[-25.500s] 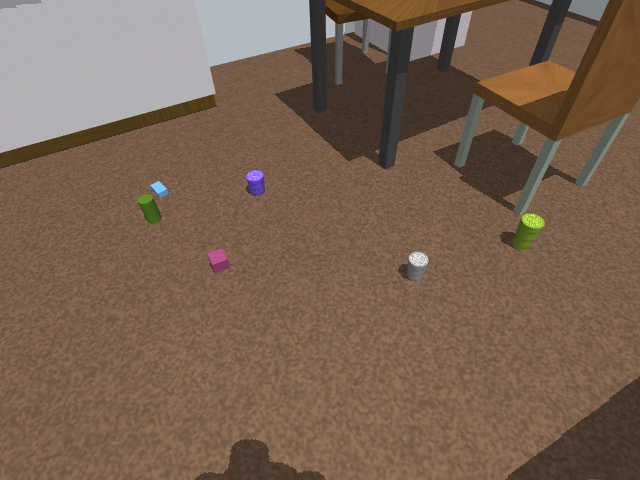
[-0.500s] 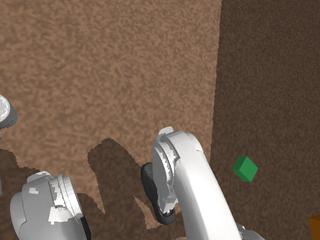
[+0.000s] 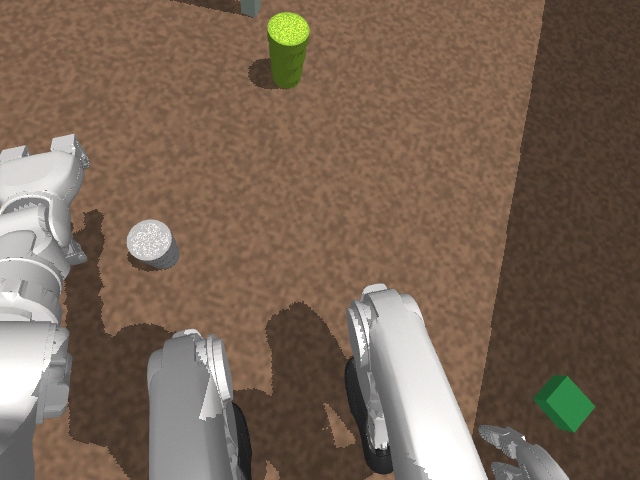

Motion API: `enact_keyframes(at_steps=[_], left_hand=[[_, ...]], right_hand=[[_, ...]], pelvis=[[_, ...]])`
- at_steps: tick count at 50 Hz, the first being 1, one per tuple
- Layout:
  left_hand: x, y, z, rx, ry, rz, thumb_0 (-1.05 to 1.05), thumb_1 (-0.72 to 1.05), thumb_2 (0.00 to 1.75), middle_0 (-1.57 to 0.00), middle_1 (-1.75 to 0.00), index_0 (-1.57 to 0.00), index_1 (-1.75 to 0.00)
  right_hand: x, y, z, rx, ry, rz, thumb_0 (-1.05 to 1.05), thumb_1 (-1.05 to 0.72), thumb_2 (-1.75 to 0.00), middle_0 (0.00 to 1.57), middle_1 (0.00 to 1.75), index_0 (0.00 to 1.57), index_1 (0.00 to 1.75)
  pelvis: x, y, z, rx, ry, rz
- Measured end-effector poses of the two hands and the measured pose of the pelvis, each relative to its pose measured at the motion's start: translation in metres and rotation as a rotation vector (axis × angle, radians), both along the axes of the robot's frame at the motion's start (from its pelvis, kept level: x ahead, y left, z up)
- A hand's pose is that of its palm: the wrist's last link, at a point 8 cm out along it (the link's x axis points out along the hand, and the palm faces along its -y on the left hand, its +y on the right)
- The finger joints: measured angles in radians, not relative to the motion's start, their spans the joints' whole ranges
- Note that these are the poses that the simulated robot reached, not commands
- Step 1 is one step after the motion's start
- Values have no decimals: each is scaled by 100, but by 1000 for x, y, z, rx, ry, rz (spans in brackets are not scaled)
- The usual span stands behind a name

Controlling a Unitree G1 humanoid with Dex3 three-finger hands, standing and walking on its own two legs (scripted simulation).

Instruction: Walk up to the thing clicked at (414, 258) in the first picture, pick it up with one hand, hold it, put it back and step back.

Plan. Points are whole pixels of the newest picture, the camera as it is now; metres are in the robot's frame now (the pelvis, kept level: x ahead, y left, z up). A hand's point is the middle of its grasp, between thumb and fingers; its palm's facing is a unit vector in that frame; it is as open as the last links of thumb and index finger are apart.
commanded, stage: withdraw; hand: left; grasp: from above
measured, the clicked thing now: (158, 248) +0.51 +0.21 -0.34
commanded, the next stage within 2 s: home in 0.36 s
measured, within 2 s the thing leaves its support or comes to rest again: neither
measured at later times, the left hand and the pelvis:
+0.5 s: hand (117, 225) +0.51 +0.23 -0.20, palm faces -0.39 +0.00 -0.92, open 13.9 cm; pelvis -0.01 +0.00 -0.05, yaw -1 degrees
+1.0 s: hand (58, 266) +0.40 +0.23 -0.03, palm faces -0.34 -0.55 -0.77, open 8.6 cm; pelvis +0.01 +0.00 +0.08, yaw +1 degrees
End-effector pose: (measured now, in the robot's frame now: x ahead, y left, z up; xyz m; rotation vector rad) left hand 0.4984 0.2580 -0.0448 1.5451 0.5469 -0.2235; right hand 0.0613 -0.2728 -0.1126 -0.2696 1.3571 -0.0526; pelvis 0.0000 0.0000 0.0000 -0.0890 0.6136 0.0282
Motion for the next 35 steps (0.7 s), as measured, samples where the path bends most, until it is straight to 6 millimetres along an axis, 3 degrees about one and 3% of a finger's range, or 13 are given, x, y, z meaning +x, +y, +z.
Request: enact_keyframes(at_steps=[5, 11, 16, 23, 29, 35], left_hand=[[-18, -13, -7, -79, 90, -96, 0, -57, 106, -14, -104, -11, -107], [-25, -31, -34, -110, 30, -246, 0, -54, 103, -17, -101, -14, -104], [-20, -35, -64, -82, -24, -256, 0, -55, 104, -16, -101, -12, -104], [2, -31, -97, -43, -66, -177, 0, -54, 103, -15, -102, -13, -104], [25, -22, -86, -22, -139, -100, 0, -46, 99, -18, -95, -17, -95], [26, -14, -50, -68, -109, -4, 0, -27, 95, -22, -79, -20, -80]], right_hand=[[0, -13, 22, -91, 5, 37, 1, -93, -91, 20, 30, 20, 30], [-15, -27, 33, -200, 44, 44, 1, -93, -91, 20, 30, 20, 30], [-33, -25, 23, -228, 66, 21, 1, -92, -91, 20, 30, 20, 30], [-64, -2, -7, -161, 127, -6, 1, -92, -91, 20, 30, 20, 30], [-78, 20, -24, -69, 176, -59, 1, -91, -90, 20, 30, 20, 30], [-66, 30, -16, -7, 167, -99, 1, -90, -90, 20, 30, 20, 30]], pelvis=[[-9, -2, 11, 1, -18, 8], [-14, -1, 0, -10, -21, 14], [-16, 1, -19, -17, -19, 14], [-14, 2, -43, -22, 2, 5], [-4, 2, -48, -21, 27, -3], [6, 3, -27, -16, 51, -3]])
